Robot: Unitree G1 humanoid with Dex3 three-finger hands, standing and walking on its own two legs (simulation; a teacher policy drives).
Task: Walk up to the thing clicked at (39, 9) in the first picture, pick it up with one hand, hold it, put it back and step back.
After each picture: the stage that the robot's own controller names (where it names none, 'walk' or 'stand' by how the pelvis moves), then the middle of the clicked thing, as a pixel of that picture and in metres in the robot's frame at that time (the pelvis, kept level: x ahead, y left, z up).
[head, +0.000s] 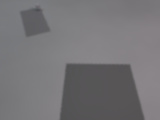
stand; (38, 7) +2.27 +0.77 -0.72
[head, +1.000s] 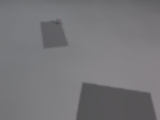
walk; (58, 21) +2.21 +0.37 -0.70
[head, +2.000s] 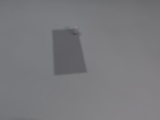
walk; (75, 31) +1.56 +0.09 -0.71
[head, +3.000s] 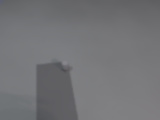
walk; (65, 66) +1.01 +0.16 -0.71
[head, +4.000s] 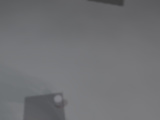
walk; (58, 101) +0.63 +0.18 -0.72
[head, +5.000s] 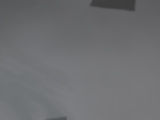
stand; out of the picture +0.41 +0.22 -0.70
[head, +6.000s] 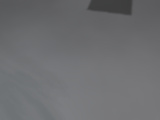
walk; out of the picture +0.38 +0.21 -0.72
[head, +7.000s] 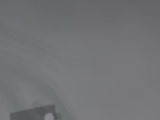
stand; (50, 119) +0.32 +0.23 -0.69
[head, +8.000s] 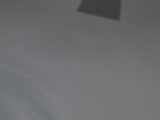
walk; out of the picture +0.35 +0.20 -0.71
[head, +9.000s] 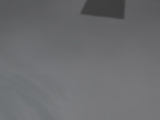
stand; out of the picture +0.36 +0.26 -0.72
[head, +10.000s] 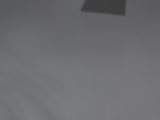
stand; out of the picture +0.34 +0.27 -0.73
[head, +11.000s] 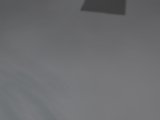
stand; out of the picture +0.33 +0.27 -0.73
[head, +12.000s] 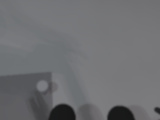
go down; (44, 87) +0.40 +0.25 -0.49
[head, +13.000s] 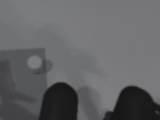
go down; (36, 65) +0.43 +0.26 -0.32
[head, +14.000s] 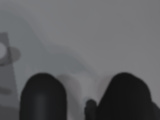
close in; out of the picture +0.42 +0.29 -0.25
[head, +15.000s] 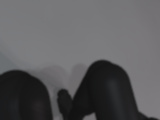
close in; out of the picture +0.41 +0.31 -0.22
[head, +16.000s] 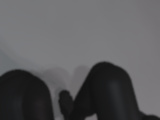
close; out of the picture +0.41 +0.31 -0.22
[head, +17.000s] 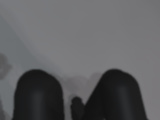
lift; out of the picture +0.37 +0.30 -0.18
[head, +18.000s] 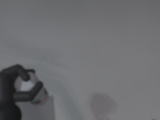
lift; (33, 90) +0.32 +0.19 -0.01
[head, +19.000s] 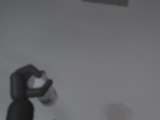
hold; (43, 90) +0.34 +0.17 +0.00
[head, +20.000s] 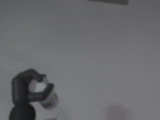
hold; (44, 93) +0.33 +0.17 -0.02
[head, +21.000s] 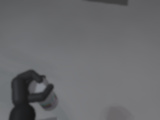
crouch; (44, 94) +0.33 +0.17 -0.02
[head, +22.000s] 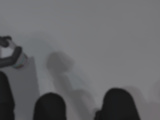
crouch; (13, 56) +0.43 +0.24 -0.11
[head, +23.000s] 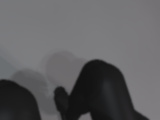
lower; out of the picture +0.43 +0.31 -0.23
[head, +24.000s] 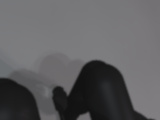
lower; out of the picture +0.42 +0.31 -0.23
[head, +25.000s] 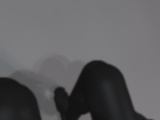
lower; out of the picture +0.42 +0.31 -0.23
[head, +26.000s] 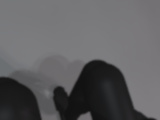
lower; out of the picture +0.42 +0.31 -0.23
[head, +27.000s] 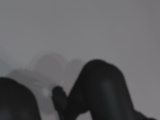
loosen; out of the picture +0.42 +0.31 -0.23
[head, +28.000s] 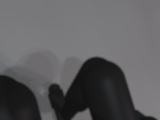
withdraw; out of the picture +0.41 +0.30 -0.23
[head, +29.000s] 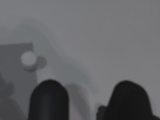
walk; (29, 62) +0.43 +0.24 -0.30
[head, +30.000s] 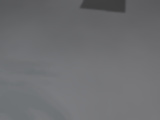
stand; out of the picture +0.36 +0.22 -0.65
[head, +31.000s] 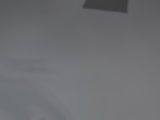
stand; out of the picture +0.37 +0.23 -0.67
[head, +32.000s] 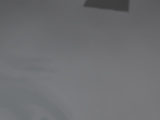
stand; out of the picture +0.37 +0.22 -0.66
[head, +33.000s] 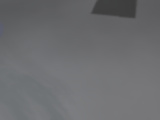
stand; out of the picture +0.39 +0.22 -0.72
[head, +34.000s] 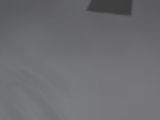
stand; out of the picture +0.35 +0.23 -0.73
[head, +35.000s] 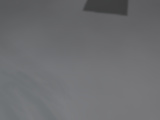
walk; out of the picture +0.35 +0.24 -0.73
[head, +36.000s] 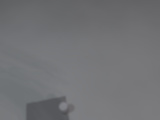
walk; (64, 108) +0.47 +0.20 -0.71
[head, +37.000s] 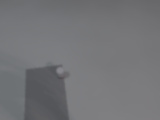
walk; (60, 73) +0.73 +0.21 -0.69
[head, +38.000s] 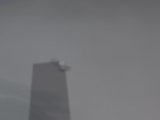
stand; (62, 66) +0.99 +0.23 -0.70
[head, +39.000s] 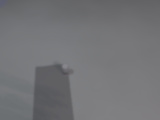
stand; (65, 69) +0.95 +0.21 -0.72
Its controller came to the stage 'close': yes
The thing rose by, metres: 0.70
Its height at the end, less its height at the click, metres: +0.00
